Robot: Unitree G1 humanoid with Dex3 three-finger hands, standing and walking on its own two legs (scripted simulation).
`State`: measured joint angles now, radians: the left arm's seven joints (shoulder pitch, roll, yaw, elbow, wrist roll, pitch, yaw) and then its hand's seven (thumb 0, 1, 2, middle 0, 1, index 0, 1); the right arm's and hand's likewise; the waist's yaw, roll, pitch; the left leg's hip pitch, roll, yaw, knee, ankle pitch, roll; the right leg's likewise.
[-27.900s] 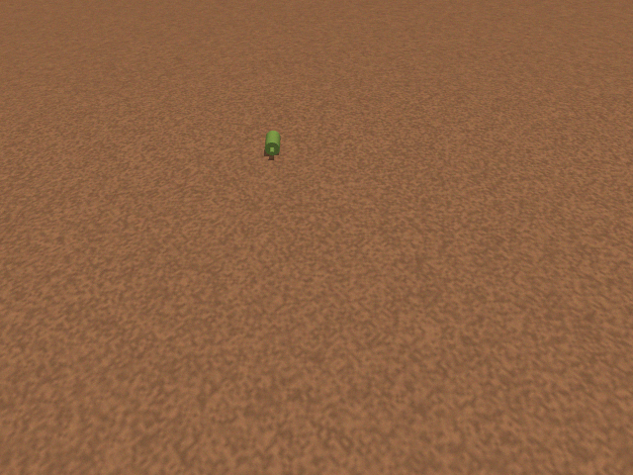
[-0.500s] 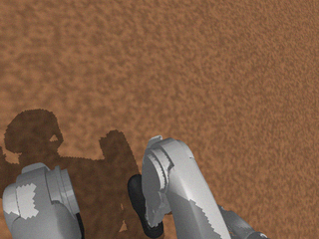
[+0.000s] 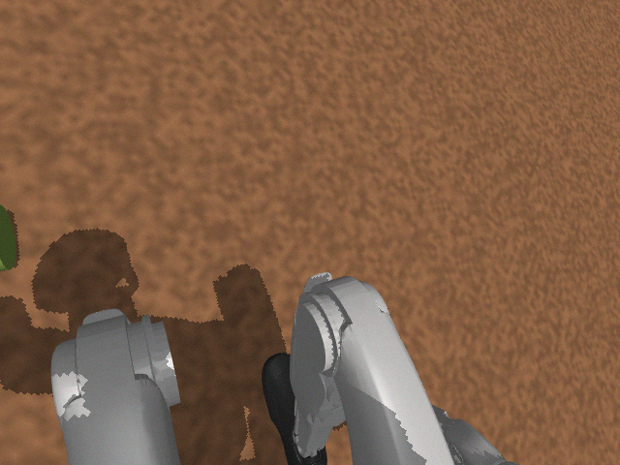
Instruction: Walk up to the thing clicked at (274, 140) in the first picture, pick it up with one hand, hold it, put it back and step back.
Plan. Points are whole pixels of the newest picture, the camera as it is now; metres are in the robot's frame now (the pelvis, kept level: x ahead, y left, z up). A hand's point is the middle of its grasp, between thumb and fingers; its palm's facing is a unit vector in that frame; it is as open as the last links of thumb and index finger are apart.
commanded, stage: settle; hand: left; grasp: from above
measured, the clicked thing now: out of the picture +0.40 +0.39 -0.24
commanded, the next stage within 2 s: lift in 0.50 s
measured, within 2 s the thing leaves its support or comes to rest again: neither
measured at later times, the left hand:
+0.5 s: hand out of the picture +0.39 +0.37 -0.13, palm faces -0.46 -0.12 -0.88, open 10.7 cm
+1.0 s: hand out of the picture +0.36 +0.37 -0.04, palm faces -0.48 -0.13 -0.87, open 10.7 cm
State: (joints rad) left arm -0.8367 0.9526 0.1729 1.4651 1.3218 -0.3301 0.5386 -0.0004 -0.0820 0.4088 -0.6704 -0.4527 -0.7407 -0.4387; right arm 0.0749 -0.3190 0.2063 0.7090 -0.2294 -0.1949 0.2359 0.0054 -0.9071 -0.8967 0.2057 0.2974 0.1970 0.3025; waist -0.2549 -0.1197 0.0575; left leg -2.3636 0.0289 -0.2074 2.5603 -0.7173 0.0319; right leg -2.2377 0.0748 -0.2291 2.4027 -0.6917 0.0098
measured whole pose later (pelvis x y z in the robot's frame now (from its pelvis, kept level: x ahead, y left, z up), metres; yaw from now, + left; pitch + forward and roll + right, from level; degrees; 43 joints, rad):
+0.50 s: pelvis -0.01 -0.01 +0.03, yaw +4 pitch +32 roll -10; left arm -0.81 0.83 0.13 1.22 1.23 -0.34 0.26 0.00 -0.11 0.42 -0.69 -0.45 -0.76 -0.43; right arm 0.11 -0.32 0.11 0.68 -0.13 -0.05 0.18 0.01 -0.92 -0.90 0.20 0.30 0.20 0.30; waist -0.18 -0.03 0.00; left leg -2.31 0.02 -0.14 2.41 -0.67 0.03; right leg -2.21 0.06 -0.17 2.30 -0.67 0.00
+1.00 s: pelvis -0.01 +0.00 +0.09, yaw +7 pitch +35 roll -8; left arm -0.68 0.73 0.07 1.00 1.11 -0.27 0.11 -0.01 -0.13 0.46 -0.72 -0.40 -0.79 -0.39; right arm 0.17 -0.28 0.01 0.69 -0.06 0.01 0.11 0.01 -0.92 -0.90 0.21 0.30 0.20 0.30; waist -0.13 0.02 -0.12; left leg -2.17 0.02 -0.08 2.21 -0.65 0.04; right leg -2.09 0.05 -0.10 2.14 -0.67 0.01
